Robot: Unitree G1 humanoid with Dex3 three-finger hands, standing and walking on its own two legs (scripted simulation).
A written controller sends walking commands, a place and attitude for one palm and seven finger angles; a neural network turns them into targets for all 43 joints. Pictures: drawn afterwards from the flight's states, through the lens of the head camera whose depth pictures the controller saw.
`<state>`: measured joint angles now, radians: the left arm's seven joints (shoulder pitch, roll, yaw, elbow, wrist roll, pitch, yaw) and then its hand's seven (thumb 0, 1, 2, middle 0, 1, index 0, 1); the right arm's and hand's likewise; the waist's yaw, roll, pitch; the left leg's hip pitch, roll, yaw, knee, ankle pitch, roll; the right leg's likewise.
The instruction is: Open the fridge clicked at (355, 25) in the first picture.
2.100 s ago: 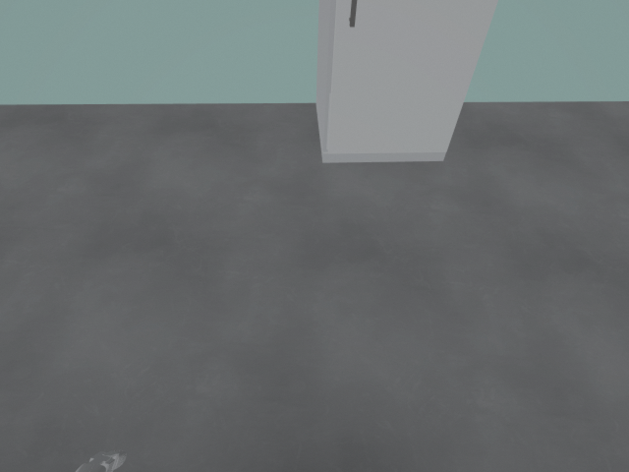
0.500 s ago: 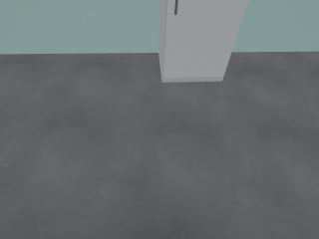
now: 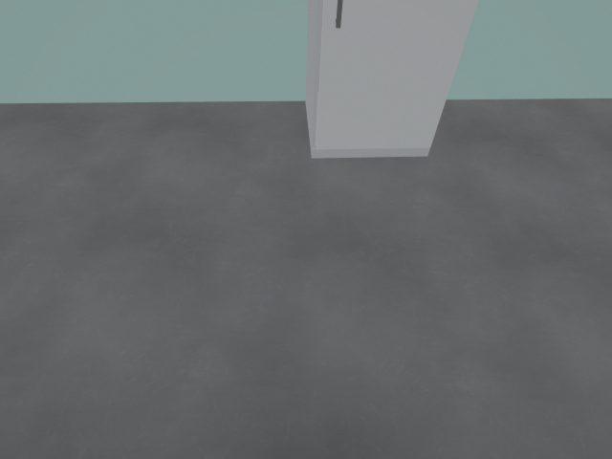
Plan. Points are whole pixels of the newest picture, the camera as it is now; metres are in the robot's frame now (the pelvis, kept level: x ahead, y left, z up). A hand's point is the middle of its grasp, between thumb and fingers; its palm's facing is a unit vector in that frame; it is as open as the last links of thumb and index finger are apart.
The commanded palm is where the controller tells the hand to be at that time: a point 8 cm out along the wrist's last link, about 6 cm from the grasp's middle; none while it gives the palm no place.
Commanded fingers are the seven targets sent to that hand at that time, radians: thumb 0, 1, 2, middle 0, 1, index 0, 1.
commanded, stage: look at it before walking up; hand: left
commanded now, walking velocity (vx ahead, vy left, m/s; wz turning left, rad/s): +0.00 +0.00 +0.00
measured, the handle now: out of the picture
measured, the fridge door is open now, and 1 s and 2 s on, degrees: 0 0 0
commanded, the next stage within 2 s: walk to a spot facing it in 0.04 s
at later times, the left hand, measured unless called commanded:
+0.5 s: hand out of the picture +0.05 +0.17 -0.19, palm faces -0.05 -0.98 -0.21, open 7.4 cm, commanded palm none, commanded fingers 0.00 0.90 0.90 -0.20 -0.30 -0.20 -0.30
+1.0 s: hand (203, 379) +0.28 +0.20 -0.19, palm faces -0.21 -0.96 -0.18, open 7.4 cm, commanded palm none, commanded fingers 0.00 0.90 0.90 -0.20 -0.30 -0.20 -0.30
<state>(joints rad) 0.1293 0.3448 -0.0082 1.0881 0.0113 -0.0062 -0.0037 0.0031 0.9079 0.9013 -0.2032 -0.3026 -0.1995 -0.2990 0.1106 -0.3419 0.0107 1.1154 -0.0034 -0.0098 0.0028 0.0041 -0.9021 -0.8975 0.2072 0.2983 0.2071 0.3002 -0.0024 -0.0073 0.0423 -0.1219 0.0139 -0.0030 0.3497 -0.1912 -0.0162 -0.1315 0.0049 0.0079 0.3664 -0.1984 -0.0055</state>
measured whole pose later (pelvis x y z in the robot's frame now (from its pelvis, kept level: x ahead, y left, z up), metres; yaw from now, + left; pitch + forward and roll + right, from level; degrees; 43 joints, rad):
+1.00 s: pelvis +0.24 +0.01 -0.01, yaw -17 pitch -1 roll +0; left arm 0.33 0.21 0.08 1.07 0.03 -0.01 -0.01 0.01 0.91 0.90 -0.20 -0.30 -0.19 -0.30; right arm 0.19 -0.13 -0.05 1.00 -0.01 -0.08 -0.02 -0.01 -0.93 -0.90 0.21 0.30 0.21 0.30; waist 0.03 -0.06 0.03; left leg -0.26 0.06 0.20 0.54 -0.26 0.03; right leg -0.47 -0.04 -0.04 1.21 -0.35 -0.03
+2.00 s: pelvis +0.66 -0.12 +0.00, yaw -27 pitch -1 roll +0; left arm 0.23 0.18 0.08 1.06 0.03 0.01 -0.02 0.00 0.93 0.90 -0.20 -0.30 -0.19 -0.30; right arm 0.36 -0.11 -0.03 1.11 -0.02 -0.08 -0.01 0.00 -0.92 -0.90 0.20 0.30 0.20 0.30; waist 0.00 -0.03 0.03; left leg -0.06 0.05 0.27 0.34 -0.26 0.03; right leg -0.58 -0.13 -0.07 1.02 -0.18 0.03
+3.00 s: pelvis +0.95 -0.29 -0.01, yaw -14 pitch +0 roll -2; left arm 0.17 0.23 0.09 0.94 0.02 0.03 0.02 0.00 0.91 0.90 -0.20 -0.30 -0.19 -0.30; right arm 0.18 -0.18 -0.04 0.95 -0.02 0.02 0.01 0.00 -0.91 -0.90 0.21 0.30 0.21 0.30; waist -0.01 -0.01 0.07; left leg -0.34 -0.04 0.05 0.48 -0.14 0.10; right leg -0.51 -0.11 -0.01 1.07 -0.36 0.09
